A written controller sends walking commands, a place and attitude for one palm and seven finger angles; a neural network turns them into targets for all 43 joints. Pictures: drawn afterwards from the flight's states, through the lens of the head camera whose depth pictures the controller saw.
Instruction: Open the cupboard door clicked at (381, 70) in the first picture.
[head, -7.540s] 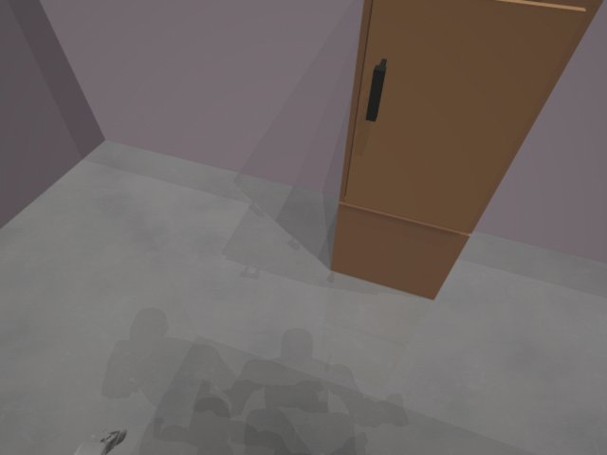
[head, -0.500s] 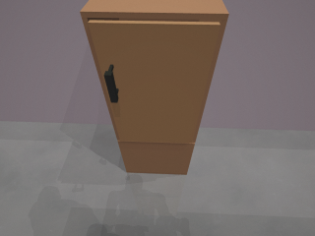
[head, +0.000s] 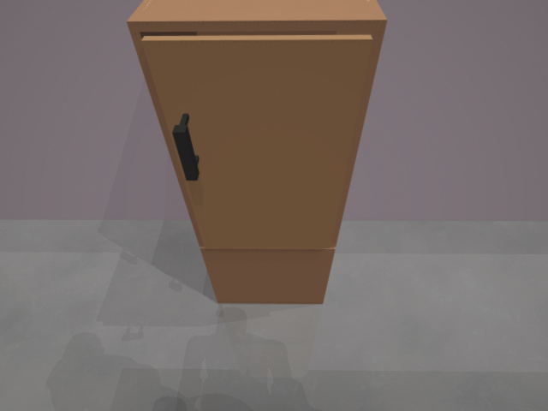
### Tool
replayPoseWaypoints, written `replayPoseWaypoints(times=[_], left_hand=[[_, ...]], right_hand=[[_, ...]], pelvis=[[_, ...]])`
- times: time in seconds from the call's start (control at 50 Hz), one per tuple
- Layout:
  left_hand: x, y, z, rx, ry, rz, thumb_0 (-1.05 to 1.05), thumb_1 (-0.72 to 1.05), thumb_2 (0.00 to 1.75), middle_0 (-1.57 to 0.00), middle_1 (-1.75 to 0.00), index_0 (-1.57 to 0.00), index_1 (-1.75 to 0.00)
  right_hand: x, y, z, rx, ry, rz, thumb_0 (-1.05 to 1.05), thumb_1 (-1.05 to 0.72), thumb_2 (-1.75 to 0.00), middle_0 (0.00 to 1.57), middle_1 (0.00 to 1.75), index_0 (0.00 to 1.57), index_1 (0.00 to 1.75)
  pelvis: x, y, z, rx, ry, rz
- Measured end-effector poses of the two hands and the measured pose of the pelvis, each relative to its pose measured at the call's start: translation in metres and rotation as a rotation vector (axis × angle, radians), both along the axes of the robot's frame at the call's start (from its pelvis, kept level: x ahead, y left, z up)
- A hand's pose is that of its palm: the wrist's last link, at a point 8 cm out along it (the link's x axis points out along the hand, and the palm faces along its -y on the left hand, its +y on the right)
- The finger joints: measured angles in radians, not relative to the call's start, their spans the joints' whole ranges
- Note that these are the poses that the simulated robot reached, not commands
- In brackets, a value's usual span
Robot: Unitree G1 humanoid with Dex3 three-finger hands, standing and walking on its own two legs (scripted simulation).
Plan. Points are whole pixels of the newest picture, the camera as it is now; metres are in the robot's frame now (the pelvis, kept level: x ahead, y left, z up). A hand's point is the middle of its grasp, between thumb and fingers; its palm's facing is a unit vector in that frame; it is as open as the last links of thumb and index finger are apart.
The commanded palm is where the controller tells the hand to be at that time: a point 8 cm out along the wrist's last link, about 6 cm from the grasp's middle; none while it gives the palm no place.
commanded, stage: look again from close up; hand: left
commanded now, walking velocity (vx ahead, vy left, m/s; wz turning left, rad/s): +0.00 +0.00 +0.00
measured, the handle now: (188, 147) +0.57 +0.19 +0.06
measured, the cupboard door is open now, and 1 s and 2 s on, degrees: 0 0 0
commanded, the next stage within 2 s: raise the hand with hooked fingers in 0.30 s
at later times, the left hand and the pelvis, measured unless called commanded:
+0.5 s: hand out of the picture +0.13 +0.19 -0.11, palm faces +0.18 -0.96 -0.23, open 7.3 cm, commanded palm +0.13 +0.23 -0.05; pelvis +0.03 +0.00 +0.00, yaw -1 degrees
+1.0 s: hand (144, 376) +0.17 +0.18 +0.00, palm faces +0.07 -0.99 -0.09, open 9.7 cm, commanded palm +0.16 +0.25 -0.01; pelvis -0.02 -0.05 -0.08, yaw +3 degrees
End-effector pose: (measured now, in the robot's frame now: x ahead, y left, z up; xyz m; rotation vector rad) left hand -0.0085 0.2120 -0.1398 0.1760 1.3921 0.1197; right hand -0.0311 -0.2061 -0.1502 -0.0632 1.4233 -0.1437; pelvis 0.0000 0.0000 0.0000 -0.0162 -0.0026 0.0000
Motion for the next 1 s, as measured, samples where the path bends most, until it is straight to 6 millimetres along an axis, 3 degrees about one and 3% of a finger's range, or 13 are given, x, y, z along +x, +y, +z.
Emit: replayPoseWaypoints(times=[0.08, 0.2, 0.42, 0.46, 0.52, 0.58, 0.64, 0.7, 0.78, 0.84, 0.92, 1.0], left_hand=[[0.021, 0.012, 0.005, 0.03, -0.049, 0.002, 0.0, 0.91, 0.9, -0.2, -0.3, -0.2, -0.29], [0.044, 0.016, 0.007, 0.037, -0.087, -0.007, 0.0, 0.91, 0.9, -0.2, -0.3, -0.2, -0.29], [0.052, 0.01, 0.001, 0.012, -0.052, -0.022, 0.0, 0.91, 0.9, -0.2, -0.3, -0.2, -0.29], [0.078, 0.017, 0.021, 0.026, -0.212, 0.072, 0.01, 0.92, 0.9, -0.2, -0.3, -0.2, -0.3], [0.14, 0.025, 0.084, 0.093, -0.642, 0.098, 0.02, 0.91, 0.89, -0.2, -0.32, -0.21, -0.31], [0.192, 0.022, 0.142, 0.09, -1.0, 0.067, 0.02, 0.87, 0.88, -0.2, -0.34, -0.2, -0.33], [0.215, 0.014, 0.167, 0.022, -1.238, -0.004, 0.01, 0.82, 0.86, -0.2, -0.37, -0.21, -0.36], [0.207, 0.004, 0.155, -0.085, -1.348, -0.094, 0.0, 0.76, 0.83, -0.2, -0.41, -0.21, -0.4], [0.167, 0.005, 0.107, -0.166, -1.267, -0.112, 0.0, 0.66, 0.79, -0.21, -0.46, -0.22, -0.45], [0.136, 0.017, 0.09, -0.124, -1.223, -0.046, 0.0, 0.59, 0.76, -0.22, -0.51, -0.23, -0.5], [0.128, 0.029, 0.113, -0.017, -1.378, -0.029, 0.01, 0.49, 0.73, -0.23, -0.57, -0.23, -0.56], [0.158, 0.023, 0.142, -0.044, -1.519, -0.149, 0.01, 0.4, 0.69, -0.23, -0.63, -0.23, -0.62]], right_hand=[[0.015, 0.006, -0.002, 0.011, -0.021, 0.015, 0.01, -0.91, -0.9, 0.2, 0.3, 0.2, 0.3], [0.034, -0.004, 0.002, -0.019, -0.041, 0.021, 0.02, -0.93, -0.9, 0.2, 0.3, 0.2, 0.3], [0.073, -0.026, 0.015, -0.084, -0.095, 0.036, 0.01, -0.91, -0.9, 0.2, 0.3, 0.2, 0.3], [0.089, -0.031, 0.023, -0.109, -0.197, 0.039, 0.01, -0.91, -0.9, 0.2, 0.3, 0.2, 0.3], [0.121, -0.039, 0.036, -0.141, -0.413, 0.05, 0.01, -0.91, -0.9, 0.2, 0.3, 0.2, 0.3], [0.158, -0.047, 0.043, -0.144, -0.592, 0.071, 0.01, -0.91, -0.9, 0.2, 0.3, 0.2, 0.3], [0.192, -0.056, 0.051, -0.146, -0.717, 0.092, 0.01, -0.91, -0.9, 0.2, 0.3, 0.2, 0.3], [0.217, -0.066, 0.059, -0.157, -0.806, 0.133, 0.01, -0.91, -0.9, 0.2, 0.3, 0.21, 0.3], [0.241, -0.078, 0.063, -0.193, -0.886, 0.213, 0.01, -0.9, -0.9, 0.2, 0.3, 0.21, 0.3], [0.248, -0.083, 0.058, -0.215, -0.908, 0.251, 0.01, -0.9, -0.9, 0.2, 0.3, 0.21, 0.3], [0.242, -0.079, 0.039, -0.21, -0.888, 0.273, 0.01, -0.91, -0.9, 0.2, 0.3, 0.2, 0.3], [0.219, -0.068, 0.015, -0.165, -0.827, 0.251, 0.01, -0.91, -0.9, 0.2, 0.3, 0.2, 0.3]], pelvis=[[0.008, 0.003, 0.001, 0.011, 0.0, -0.007], [0.017, 0.004, 0.003, 0.022, 0.0, -0.018], [0.028, -0.001, 0.005, 0.018, 0.009, -0.029], [0.029, -0.002, 0.004, 0.021, 0.015, -0.021], [0.028, -0.005, 0.003, 0.04, 0.021, -0.002], [0.024, -0.008, -0.004, 0.043, 0.045, 0.028], [0.016, -0.014, -0.013, 0.031, 0.098, 0.023], [0.007, -0.026, -0.028, 0.035, 0.152, 0.015], [-0.005, -0.038, -0.05, 0.025, 0.192, 0.027], [-0.011, -0.044, -0.063, 0.008, 0.202, 0.038], [-0.016, -0.049, -0.074, -0.02, 0.2, 0.054], [-0.023, -0.05, -0.078, -0.035, 0.193, 0.059]])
